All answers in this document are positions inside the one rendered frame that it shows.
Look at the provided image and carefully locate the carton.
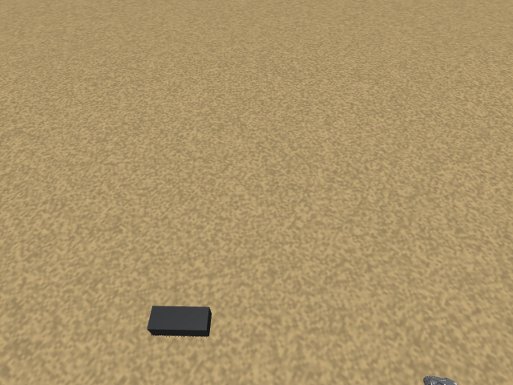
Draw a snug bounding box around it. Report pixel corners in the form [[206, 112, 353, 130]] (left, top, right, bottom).
[[147, 306, 212, 336]]

